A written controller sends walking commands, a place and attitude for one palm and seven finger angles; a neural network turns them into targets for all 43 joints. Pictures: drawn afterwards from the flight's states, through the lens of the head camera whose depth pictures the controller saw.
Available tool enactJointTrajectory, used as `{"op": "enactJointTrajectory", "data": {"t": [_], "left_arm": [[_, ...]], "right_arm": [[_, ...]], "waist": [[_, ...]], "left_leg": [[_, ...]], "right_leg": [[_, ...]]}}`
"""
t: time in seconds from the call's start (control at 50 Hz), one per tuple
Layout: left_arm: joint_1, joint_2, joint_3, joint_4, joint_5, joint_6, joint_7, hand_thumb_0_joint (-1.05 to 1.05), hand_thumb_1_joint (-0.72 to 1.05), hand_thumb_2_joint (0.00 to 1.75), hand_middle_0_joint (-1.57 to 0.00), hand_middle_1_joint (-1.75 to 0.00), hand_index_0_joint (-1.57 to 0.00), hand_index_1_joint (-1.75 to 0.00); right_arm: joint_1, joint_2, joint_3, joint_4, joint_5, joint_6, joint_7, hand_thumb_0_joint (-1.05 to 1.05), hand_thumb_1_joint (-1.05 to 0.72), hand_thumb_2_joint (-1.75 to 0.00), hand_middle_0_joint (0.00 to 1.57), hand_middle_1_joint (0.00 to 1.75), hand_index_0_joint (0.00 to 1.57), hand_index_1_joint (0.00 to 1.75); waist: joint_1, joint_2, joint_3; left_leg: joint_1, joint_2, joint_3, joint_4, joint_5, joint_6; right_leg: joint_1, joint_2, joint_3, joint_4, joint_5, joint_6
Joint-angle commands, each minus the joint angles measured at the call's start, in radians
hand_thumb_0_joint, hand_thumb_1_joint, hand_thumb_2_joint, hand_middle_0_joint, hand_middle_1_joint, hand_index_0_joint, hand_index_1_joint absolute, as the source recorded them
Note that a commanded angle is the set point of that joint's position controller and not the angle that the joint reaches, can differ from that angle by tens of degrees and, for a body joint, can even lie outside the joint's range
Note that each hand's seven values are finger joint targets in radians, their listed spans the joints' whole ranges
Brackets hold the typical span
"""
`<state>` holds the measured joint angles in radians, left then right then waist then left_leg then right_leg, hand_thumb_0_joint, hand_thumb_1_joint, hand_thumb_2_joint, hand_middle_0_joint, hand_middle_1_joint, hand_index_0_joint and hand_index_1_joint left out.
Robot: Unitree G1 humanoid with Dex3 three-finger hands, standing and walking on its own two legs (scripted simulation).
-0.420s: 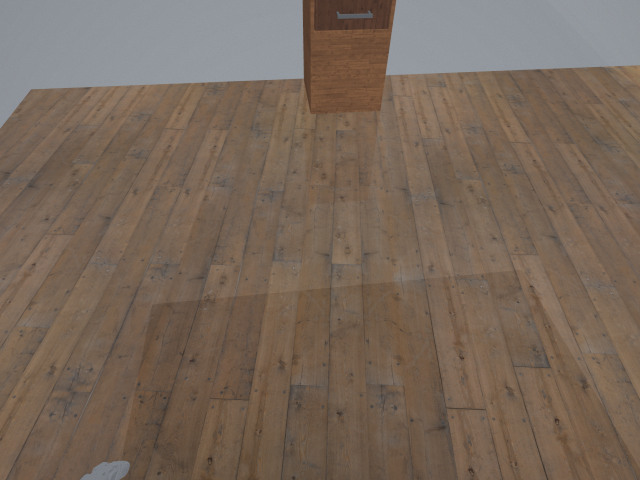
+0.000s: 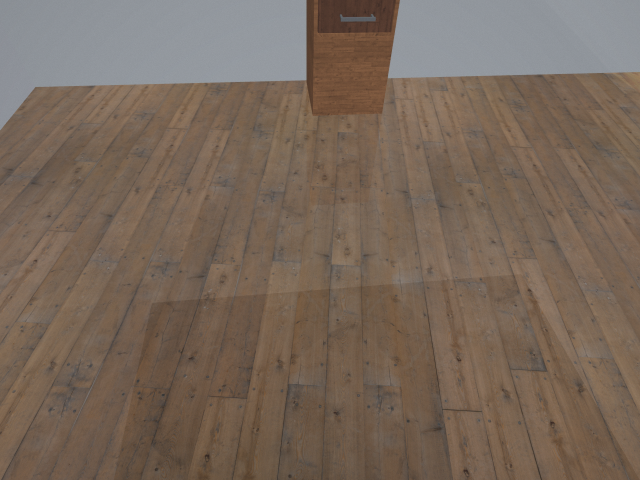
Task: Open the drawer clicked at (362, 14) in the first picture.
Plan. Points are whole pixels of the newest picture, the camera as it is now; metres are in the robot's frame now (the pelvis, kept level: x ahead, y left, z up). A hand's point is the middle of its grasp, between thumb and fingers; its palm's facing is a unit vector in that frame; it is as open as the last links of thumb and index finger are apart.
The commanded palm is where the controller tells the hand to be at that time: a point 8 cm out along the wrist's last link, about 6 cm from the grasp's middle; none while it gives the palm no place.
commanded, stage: stand and wait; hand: left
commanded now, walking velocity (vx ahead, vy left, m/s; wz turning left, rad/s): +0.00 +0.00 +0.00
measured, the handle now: (357, 17) +2.22 -0.06 -0.21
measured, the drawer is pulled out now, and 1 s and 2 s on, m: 0.00 0.00 0.00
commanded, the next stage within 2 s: look at it before walking up in 0.48 s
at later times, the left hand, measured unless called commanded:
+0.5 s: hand out of the picture +0.06 +0.24 -0.15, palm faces -0.02 -0.94 -0.33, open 7.4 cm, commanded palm none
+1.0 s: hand out of the picture +0.06 +0.24 -0.15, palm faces -0.02 -0.94 -0.33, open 7.4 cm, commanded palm none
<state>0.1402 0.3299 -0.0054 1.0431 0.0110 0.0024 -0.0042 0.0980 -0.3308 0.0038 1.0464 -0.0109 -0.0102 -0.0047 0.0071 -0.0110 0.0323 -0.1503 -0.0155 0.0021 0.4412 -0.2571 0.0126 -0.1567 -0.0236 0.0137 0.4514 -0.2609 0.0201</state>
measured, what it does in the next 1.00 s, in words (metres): stands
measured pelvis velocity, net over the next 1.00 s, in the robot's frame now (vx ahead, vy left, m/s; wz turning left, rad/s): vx -0.01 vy -0.01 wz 0.00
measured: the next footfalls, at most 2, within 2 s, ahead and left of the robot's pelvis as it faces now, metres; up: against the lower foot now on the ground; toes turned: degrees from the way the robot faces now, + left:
right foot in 1.68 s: +0.11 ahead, -0.13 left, +0.00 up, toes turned -12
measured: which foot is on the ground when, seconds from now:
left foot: down 0.00-1.00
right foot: down 0.00-1.00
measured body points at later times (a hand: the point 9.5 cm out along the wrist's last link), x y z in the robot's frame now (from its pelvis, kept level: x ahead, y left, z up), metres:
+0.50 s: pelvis -0.01 -0.01 +0.00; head -0.01 -0.01 +0.45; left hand +0.06 +0.29 -0.13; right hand +0.06 -0.30 -0.13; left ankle -0.01 +0.11 -0.74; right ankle -0.01 -0.13 -0.74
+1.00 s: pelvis -0.01 -0.01 +0.00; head -0.01 -0.01 +0.45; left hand +0.06 +0.28 -0.13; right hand +0.07 -0.31 -0.13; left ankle -0.01 +0.11 -0.74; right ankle -0.01 -0.13 -0.74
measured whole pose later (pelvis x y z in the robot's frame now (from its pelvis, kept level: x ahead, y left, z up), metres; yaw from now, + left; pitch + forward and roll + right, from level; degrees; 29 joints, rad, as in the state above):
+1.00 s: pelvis -0.01 -0.01 +0.00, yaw +0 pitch -2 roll +0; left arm 0.14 0.34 0.00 1.09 0.01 0.00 -0.01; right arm 0.11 -0.34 0.01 1.11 0.00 -0.01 0.00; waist 0.00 0.00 0.04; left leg -0.13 0.00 0.00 0.37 -0.20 0.00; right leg -0.14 -0.01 0.01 0.39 -0.21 0.01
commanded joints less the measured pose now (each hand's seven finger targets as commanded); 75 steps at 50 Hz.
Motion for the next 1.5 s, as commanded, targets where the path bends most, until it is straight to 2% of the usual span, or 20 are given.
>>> {"op": "enactJointTrajectory", "data": {"t": [0.0,0.26,0.42,0.54,1.06,1.12,1.2,1.22,1.24,1.28,1.32,1.36,1.4,1.44,1.46,1.48], "left_arm": [[-0.054,0.214,0.042,-0.066,-0.002,-0.024,0.018,0.00,0.90,0.90,-0.20,-0.30,-0.20,-0.30],[-0.054,0.220,0.039,-0.030,0.000,-0.024,0.014,0.00,0.90,0.90,-0.20,-0.30,-0.20,-0.30],[-0.054,0.219,0.038,-0.026,-0.001,-0.026,0.014,0.00,0.90,0.90,-0.20,-0.30,-0.20,-0.30],[-0.055,0.217,0.038,-0.023,0.001,-0.024,0.013,0.00,0.90,0.90,-0.20,-0.30,-0.20,-0.30],[-0.043,0.218,0.040,-0.013,0.001,-0.030,0.015,0.00,0.90,0.90,-0.20,-0.30,-0.20,-0.30],[-0.051,0.219,0.039,-0.013,0.000,-0.028,0.014,0.00,0.90,0.90,-0.20,-0.30,-0.20,-0.30],[-0.048,0.220,0.040,-0.013,0.001,-0.028,0.014,0.00,0.90,0.90,-0.20,-0.30,-0.20,-0.30],[-0.014,0.150,0.024,0.004,-0.002,-0.021,0.016,0.00,0.90,0.90,-0.20,-0.30,-0.20,-0.30],[0.020,0.095,0.014,0.016,0.001,-0.008,0.017,0.00,0.90,0.90,-0.20,-0.30,-0.20,-0.30],[0.055,0.095,0.019,0.014,0.008,0.006,0.009,0.00,0.90,0.90,-0.20,-0.30,-0.20,-0.30],[0.075,0.103,0.031,-0.004,0.012,0.012,-0.003,0.00,0.90,0.90,-0.20,-0.30,-0.20,-0.30],[0.112,0.101,0.042,-0.020,0.013,0.009,-0.009,0.00,0.90,0.90,-0.20,-0.30,-0.20,-0.30],[0.149,0.083,0.052,-0.031,0.011,-0.001,-0.012,0.00,0.90,0.90,-0.20,-0.30,-0.20,-0.30],[0.155,0.065,0.059,-0.044,0.012,-0.011,-0.013,0.00,0.90,0.90,-0.20,-0.30,-0.20,-0.30],[0.165,0.052,0.060,-0.050,0.011,-0.015,-0.013,0.00,0.90,0.90,-0.20,-0.30,-0.20,-0.30],[0.158,0.028,0.060,-0.057,0.011,-0.019,-0.014,0.00,0.90,0.90,-0.20,-0.30,-0.20,-0.30]], "right_arm": [[-0.061,-0.206,-0.050,-0.056,0.000,-0.026,-0.012,0.00,-0.90,-0.90,0.20,0.30,0.20,0.30],[-0.042,-0.218,-0.044,-0.017,0.002,-0.022,-0.008,0.00,-0.90,-0.90,0.20,0.30,0.20,0.30],[-0.034,-0.217,-0.042,-0.003,0.002,-0.027,-0.007,0.00,-0.90,-0.90,0.20,0.30,0.20,0.30],[-0.037,-0.216,-0.042,-0.001,0.002,-0.024,-0.006,0.00,-0.90,-0.90,0.20,0.30,0.20,0.30],[-0.036,-0.217,-0.038,0.003,0.005,-0.025,-0.009,0.00,-0.90,-0.90,0.20,0.30,0.20,0.30],[-0.039,-0.218,-0.036,0.006,0.004,-0.025,-0.008,0.00,-0.90,-0.90,0.20,0.30,0.20,0.30],[-0.037,-0.218,-0.036,0.004,0.003,-0.024,-0.008,0.00,-0.90,-0.90,0.20,0.30,0.20,0.30],[-0.012,-0.147,-0.020,0.022,0.000,-0.017,-0.006,0.00,-0.90,-0.90,0.20,0.30,0.20,0.30],[0.028,-0.090,-0.008,0.033,-0.005,-0.007,-0.004,0.00,-0.90,-0.90,0.20,0.30,0.20,0.30],[0.063,-0.090,-0.015,0.034,-0.010,0.004,-0.001,0.00,-0.90,-0.90,0.20,0.30,0.20,0.30],[0.074,-0.099,-0.024,0.019,-0.015,0.007,0.001,0.00,-0.90,-0.90,0.20,0.30,0.20,0.30],[0.094,-0.099,-0.034,0.003,-0.015,0.003,0.002,0.00,-0.90,-0.90,0.20,0.30,0.20,0.30],[0.124,-0.084,-0.037,-0.009,-0.012,-0.013,-0.001,0.00,-0.90,-0.90,0.20,0.30,0.20,0.30],[0.166,-0.074,-0.044,-0.012,-0.011,-0.025,-0.004,0.00,-0.90,-0.90,0.20,0.30,0.20,0.30],[0.182,-0.081,-0.049,-0.011,-0.008,-0.029,-0.005,0.00,-0.90,-0.90,0.20,0.30,0.20,0.30],[0.214,-0.086,-0.055,-0.006,-0.007,-0.035,-0.008,0.00,-0.90,-0.90,0.20,0.30,0.20,0.30]], "waist": [[-0.006,0.015,-0.084],[-0.004,0.000,-0.043],[-0.004,0.001,-0.063],[-0.006,0.006,-0.036],[-0.003,0.001,-0.072],[-0.004,0.010,-0.052],[-0.004,0.006,-0.058],[-0.003,0.000,-0.077],[-0.007,-0.006,-0.067],[-0.004,-0.016,-0.006],[-0.001,-0.022,0.083],[0.002,-0.024,0.099],[-0.002,-0.023,0.086],[-0.013,0.008,0.080],[-0.015,0.030,0.076],[-0.028,0.089,0.091]], "left_leg": [[0.025,0.126,-0.089,-0.078,0.242,0.027],[0.003,0.127,-0.107,-0.122,0.132,0.024],[0.011,0.130,-0.106,-0.124,0.165,0.021],[0.001,0.128,-0.106,-0.136,0.114,0.019],[0.043,0.137,-0.100,-0.128,0.216,0.015],[0.031,0.136,-0.100,-0.140,0.194,0.013],[0.038,0.136,-0.100,-0.140,0.195,0.014],[0.052,0.136,-0.082,-0.129,0.159,0.003],[0.045,0.128,-0.064,-0.116,0.076,-0.008],[-0.008,0.120,-0.052,-0.107,-0.151,-0.004],[-0.088,0.119,-0.054,-0.099,-0.300,0.004],[-0.120,0.119,-0.047,-0.050,-0.335,0.013],[-0.110,0.127,-0.040,-0.002,-0.281,0.025],[-0.090,0.149,-0.061,0.003,-0.277,0.039],[-0.056,0.179,-0.093,-0.004,-0.283,0.056],[-0.017,0.221,-0.143,-0.042,-0.268,0.080]], "right_leg": [[0.015,-0.097,0.075,-0.069,0.224,-0.051],[-0.006,-0.095,0.089,-0.121,0.098,-0.050],[0.012,-0.099,0.088,-0.119,0.136,-0.050],[-0.019,-0.093,0.096,-0.133,0.077,-0.048],[0.024,-0.101,0.087,-0.133,0.200,-0.049],[0.016,-0.098,0.086,-0.137,0.175,-0.048],[0.019,-0.099,0.092,-0.142,0.178,-0.049],[0.021,-0.098,0.087,-0.145,0.138,-0.040],[0.003,-0.087,0.094,-0.136,0.035,-0.034],[-0.065,-0.069,0.123,-0.140,-0.192,-0.047],[-0.129,-0.054,0.155,-0.137,-0.317,-0.065],[-0.148,-0.049,0.189,-0.117,-0.359,-0.089],[-0.150,-0.050,0.212,-0.075,-0.305,-0.111],[-0.183,-0.029,0.194,0.001,-0.267,-0.115],[-0.224,-0.007,0.170,0.054,-0.246,-0.111],[-0.284,0.020,0.124,0.139,-0.203,-0.099]]}}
